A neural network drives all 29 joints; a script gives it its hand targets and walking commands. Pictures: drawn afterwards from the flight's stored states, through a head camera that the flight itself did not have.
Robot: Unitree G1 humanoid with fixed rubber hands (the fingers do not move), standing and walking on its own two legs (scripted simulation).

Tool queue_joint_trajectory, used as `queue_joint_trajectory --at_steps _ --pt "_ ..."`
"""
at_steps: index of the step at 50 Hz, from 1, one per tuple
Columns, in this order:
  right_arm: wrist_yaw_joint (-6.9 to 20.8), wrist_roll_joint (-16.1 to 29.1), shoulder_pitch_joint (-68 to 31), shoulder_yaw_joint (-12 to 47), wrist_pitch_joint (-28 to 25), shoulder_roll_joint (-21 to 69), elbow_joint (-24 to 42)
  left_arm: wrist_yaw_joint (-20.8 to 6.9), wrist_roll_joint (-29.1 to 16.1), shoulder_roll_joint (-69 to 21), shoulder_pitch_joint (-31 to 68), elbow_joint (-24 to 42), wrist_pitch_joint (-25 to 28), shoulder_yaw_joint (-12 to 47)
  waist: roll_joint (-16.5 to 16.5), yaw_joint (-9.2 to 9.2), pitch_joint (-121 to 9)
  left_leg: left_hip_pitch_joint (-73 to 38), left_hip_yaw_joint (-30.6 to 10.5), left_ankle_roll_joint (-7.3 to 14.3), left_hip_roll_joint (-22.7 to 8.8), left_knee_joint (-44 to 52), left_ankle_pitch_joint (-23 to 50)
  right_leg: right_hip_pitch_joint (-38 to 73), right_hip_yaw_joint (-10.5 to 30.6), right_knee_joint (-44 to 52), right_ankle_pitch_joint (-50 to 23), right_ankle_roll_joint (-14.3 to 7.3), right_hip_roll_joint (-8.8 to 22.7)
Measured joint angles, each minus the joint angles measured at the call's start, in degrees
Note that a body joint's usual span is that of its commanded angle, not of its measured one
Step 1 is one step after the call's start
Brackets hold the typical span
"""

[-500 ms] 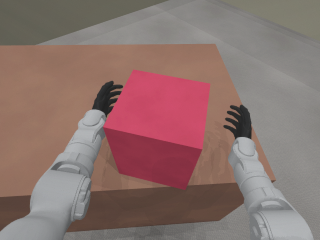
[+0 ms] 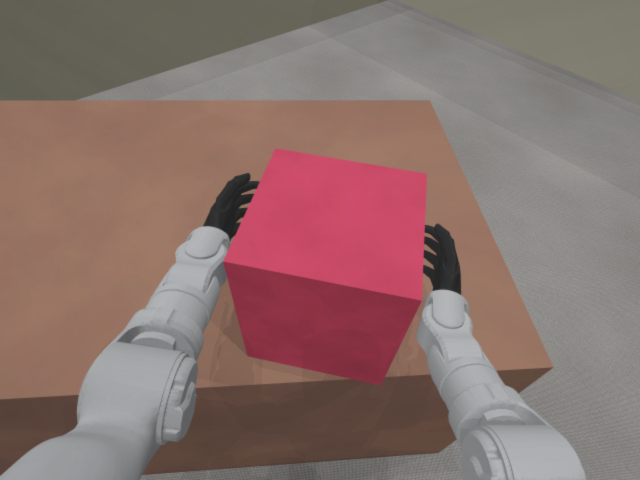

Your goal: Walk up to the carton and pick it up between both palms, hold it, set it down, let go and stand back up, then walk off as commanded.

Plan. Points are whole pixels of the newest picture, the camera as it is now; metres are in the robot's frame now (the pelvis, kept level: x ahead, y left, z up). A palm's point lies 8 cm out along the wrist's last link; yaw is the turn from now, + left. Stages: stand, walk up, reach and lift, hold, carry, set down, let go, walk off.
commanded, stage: reach and lift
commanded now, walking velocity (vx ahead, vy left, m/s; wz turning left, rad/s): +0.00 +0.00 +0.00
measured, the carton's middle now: (330, 272) +0.40 -0.04 +0.01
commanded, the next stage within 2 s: none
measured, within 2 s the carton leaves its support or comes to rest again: leaves its support in 1.20 s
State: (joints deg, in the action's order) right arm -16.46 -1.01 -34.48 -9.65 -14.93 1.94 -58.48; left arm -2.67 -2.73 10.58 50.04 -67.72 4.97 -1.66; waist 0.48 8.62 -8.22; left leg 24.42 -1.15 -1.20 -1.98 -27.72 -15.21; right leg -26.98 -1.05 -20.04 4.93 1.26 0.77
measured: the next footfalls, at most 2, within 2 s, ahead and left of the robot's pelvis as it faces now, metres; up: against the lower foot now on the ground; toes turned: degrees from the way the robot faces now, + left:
none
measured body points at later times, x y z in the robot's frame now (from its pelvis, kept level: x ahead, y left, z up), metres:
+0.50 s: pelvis +0.01 +0.01 +0.01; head +0.04 +0.03 +0.45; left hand +0.46 +0.09 +0.07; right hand +0.36 -0.20 +0.04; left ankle -0.03 +0.13 -0.74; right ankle +0.04 -0.14 -0.74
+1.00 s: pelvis +0.01 +0.01 +0.01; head +0.04 +0.03 +0.46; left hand +0.46 +0.09 +0.08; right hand +0.36 -0.20 +0.04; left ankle -0.03 +0.13 -0.74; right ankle +0.04 -0.14 -0.74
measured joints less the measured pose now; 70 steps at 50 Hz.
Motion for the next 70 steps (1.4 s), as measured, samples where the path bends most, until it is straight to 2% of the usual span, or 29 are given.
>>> queue_joint_trajectory --at_steps 6,13,18,32,56,70 --pt "0.28 -3.8 0.0 -3.08 -1.72 0.28 -1.52 0.19 5.03 -1.96 0.06 -0.09 0.43 -4.46 0.0 0.0 -0.01 -0.6 0.0 0.0 0.01 0.0 -0.11 1.0 -0.01 0.82 -0.28 0.0 0.0" --pt "1.56 -12.65 0.01 -12.75 -3.11 2.27 -2.52 -0.25 14.39 -5.15 0.63 -3.39 3.72 -14.41 0.01 0.0 1.14 -3.71 0.0 0.0 0.02 1.08 -0.29 4.99 -0.06 3.68 -1.02 0.06 0.0" --pt "2.85 -15.55 0.01 -16.18 -4.26 2.34 -3.58 0.4 17.64 -6.05 0.66 -4.57 5.05 -16.42 0.0 0.0 1.92 -5.52 0.0 0.0 0.03 2.04 -0.28 7.46 -0.12 6.01 -1.73 0.06 0.0" --pt "2.89 -14.12 0.96 -16.73 -7.34 2.35 -4.46 0.68 18.87 -6.63 0.53 -4.69 5.65 -16.43 0.0 0.0 2.85 -7.25 0.0 0.0 0.02 3.14 -0.14 9.76 -0.27 8.2 -2.35 0.06 0.0" --pt "3.0 -12.52 1.46 -16.74 -7.34 2.41 -3.71 1.22 18.88 -7.23 0.53 -4.63 5.88 -16.43 0.0 0.0 3.0 -7.91 0.0 0.0 0.0 4.66 0.67 10.49 -0.39 9.76 -3.23 0.08 0.0" --pt "3.15 -10.2 3.08 -16.72 -13.66 2.04 -1.7 1.56 18.88 -8.42 0.45 -3.56 11.82 -14.96 0.0 0.0 3.0 -7.91 -0.01 0.0 -0.09 5.11 1.83 10.39 -0.39 10.0 -4.22 0.3 -0.08"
